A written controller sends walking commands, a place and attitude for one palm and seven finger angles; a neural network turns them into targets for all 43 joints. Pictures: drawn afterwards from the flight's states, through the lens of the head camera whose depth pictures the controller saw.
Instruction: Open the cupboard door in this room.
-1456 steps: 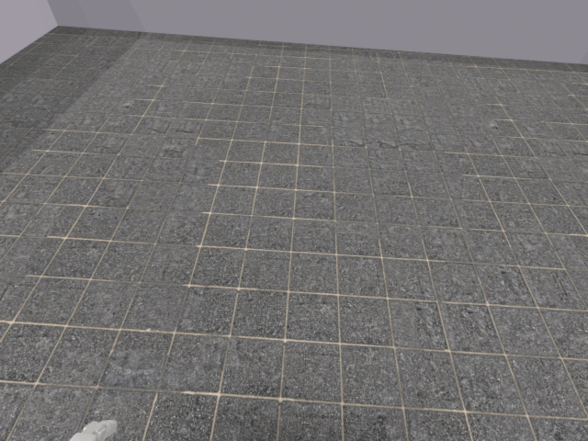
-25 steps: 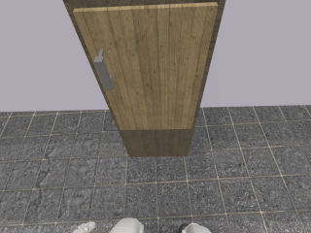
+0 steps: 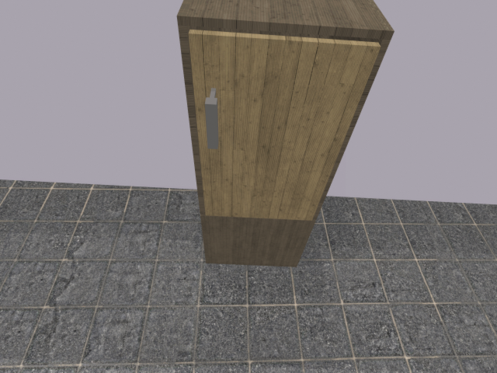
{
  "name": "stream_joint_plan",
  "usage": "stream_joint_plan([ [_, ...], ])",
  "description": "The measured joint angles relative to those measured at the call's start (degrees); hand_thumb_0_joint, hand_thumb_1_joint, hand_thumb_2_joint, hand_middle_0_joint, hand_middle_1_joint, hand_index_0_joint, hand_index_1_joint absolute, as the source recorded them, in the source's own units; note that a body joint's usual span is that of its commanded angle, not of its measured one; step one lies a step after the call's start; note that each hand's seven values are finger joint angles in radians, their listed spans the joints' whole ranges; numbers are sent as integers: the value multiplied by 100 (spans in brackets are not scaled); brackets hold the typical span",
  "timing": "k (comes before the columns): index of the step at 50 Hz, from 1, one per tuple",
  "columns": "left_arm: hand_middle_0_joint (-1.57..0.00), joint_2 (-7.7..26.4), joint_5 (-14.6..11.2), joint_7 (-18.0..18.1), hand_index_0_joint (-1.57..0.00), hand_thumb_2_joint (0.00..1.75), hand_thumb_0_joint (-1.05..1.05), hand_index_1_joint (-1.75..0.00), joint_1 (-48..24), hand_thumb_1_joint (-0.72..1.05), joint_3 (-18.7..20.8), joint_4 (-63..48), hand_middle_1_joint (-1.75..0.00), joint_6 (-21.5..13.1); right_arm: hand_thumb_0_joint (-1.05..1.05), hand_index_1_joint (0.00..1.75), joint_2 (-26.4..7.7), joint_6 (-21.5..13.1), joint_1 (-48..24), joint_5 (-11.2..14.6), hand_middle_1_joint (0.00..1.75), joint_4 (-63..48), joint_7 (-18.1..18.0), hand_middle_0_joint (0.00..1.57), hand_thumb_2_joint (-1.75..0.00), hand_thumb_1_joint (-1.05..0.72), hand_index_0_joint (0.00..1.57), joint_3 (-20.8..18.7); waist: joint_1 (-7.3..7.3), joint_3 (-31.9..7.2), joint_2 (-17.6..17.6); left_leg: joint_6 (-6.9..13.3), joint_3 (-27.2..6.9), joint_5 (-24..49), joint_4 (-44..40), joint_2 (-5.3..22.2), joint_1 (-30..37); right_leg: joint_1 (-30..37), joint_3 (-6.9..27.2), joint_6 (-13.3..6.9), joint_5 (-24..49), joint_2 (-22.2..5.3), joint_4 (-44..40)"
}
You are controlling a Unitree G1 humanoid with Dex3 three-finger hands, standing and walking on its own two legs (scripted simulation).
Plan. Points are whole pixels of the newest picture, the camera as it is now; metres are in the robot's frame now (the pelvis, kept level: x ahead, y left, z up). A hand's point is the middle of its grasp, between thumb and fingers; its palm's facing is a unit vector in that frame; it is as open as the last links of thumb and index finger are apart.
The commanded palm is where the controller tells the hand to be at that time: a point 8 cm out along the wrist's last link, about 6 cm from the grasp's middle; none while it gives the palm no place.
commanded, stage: come to a stop and stand still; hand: left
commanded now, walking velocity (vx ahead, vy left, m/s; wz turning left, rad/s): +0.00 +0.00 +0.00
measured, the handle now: (213, 118) +0.60 +0.13 +0.06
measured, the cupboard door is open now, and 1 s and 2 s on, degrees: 0 0 0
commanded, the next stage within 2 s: look again from close up in 0.64 s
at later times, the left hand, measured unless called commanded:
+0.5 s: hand out of the picture -0.04 +0.14 -0.18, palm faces +0.02 -0.98 -0.18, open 7.3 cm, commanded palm none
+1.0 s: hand out of the picture -0.02 +0.16 -0.18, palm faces +0.03 -0.98 -0.20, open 7.4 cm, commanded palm none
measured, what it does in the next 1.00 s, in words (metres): steps on the spot: right foot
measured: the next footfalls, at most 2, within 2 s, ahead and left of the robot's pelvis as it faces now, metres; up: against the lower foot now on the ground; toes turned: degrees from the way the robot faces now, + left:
right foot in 0.06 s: -0.01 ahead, -0.12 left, +0.00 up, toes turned -2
left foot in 1.90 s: +0.12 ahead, +0.07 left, +0.00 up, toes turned +9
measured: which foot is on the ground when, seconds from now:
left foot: down 0.00-1.00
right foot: up 0.00-0.04, down 0.06-1.00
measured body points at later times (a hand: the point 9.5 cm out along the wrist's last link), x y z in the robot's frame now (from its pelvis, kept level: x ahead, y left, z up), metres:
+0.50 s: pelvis -0.03 -0.02 +0.00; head -0.02 -0.02 +0.45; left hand -0.04 +0.19 -0.16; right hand -0.06 -0.23 -0.16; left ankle -0.02 +0.08 -0.74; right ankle -0.05 -0.12 -0.74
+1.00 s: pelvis -0.02 -0.01 -0.01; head -0.02 -0.02 +0.44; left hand -0.02 +0.21 -0.16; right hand -0.01 -0.24 -0.17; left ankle -0.02 +0.08 -0.74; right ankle -0.05 -0.12 -0.74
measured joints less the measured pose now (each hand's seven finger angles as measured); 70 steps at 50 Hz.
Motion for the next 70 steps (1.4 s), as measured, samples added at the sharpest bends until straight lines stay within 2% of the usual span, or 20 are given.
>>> stream_joint_plan([
  [2,-20,-66,-23,13,-19,90,0,-30,-29,91,-55,61,-30,-30,0,29,-5,-31,8,13,30,46,5,21,-90,-93,20,-8,-58,45,27,-1,36,-9,57,-50,-39,392,-65,-16,156,-21,-756],
  [3,-20,-91,-31,21,-19,90,0,-30,-42,91,-81,77,-30,-62,0,29,-3,-38,23,29,30,74,9,21,-90,-93,20,-6,-77,56,23,-11,62,-33,125,-83,-76,593,-84,-34,465,-37,-1185],
  [4,-20,-138,-34,38,-19,90,0,-30,-72,91,-103,109,-30,-99,0,29,-16,-37,27,49,30,117,10,21,-90,-93,20,-8,-86,71,65,-28,82,-75,225,-80,-121,733,-92,-106,515,-31,-1470],
  [7,-20,-336,-39,61,-19,90,0,-30,-155,91,-192,152,-30,-181,0,29,-87,-3,59,82,30,238,26,21,-90,-92,20,-19,-176,109,357,-65,8,-82,281,52,-102,879,-180,-209,601,102,-1679],
  [17,-20,-306,-48,115,-20,90,1,-30,-157,93,-223,135,-30,-240,0,29,119,14,257,56,30,491,85,20,-90,-91,20,99,-206,81,257,-192,-4,110,92,174,60,994,-191,-323,756,228,-1791],
  [37,-20,-586,-50,75,-20,90,0,-30,258,91,-273,264,-30,-292,0,29,156,-19,266,63,30,504,44,20,-90,-90,20,95,-129,148,208,-265,-76,170,100,268,-66,941,-262,-404,862,326,-1914],
  [41,-20,-629,6,127,-20,90,0,-30,303,91,-312,161,-30,-437,1,29,14,23,235,-3,30,233,106,20,-90,-91,20,118,-157,112,383,-260,-133,-120,700,360,-438,755,-320,-410,766,402,-1687],
  [45,-20,-570,14,98,-20,90,0,-30,277,90,-299,74,-30,-446,1,29,-107,-47,267,-24,30,35,117,20,-90,-92,20,119,-187,32,454,-192,-119,-262,909,287,-531,614,-310,-370,556,321,-1362],
  [53,-20,-330,4,91,-20,90,0,-30,106,91,-230,-100,-30,-406,1,29,-173,-109,259,-14,30,2,79,20,-90,-93,20,165,-148,-136,402,-138,-7,-306,821,175,-351,650,-200,-307,403,203,-1190],
  [62,-20,-158,4,68,-19,90,0,-30,-85,91,-213,-240,-30,-373,1,29,-180,-129,118,-8,30,35,104,20,-90,-92,20,196,-148,-89,269,-137,47,-236,667,177,-274,683,-144,-301,468,209,-1293],
  [70,-20,-135,15,33,-20,90,0,-30,-79,91,-221,-219,-30,-323,0,29,-172,-111,57,-17,30,84,118,20,-90,-91,20,201,-145,-38,194,-141,47,-230,655,190,-284,681,-144,-305,487,223,-1325],
])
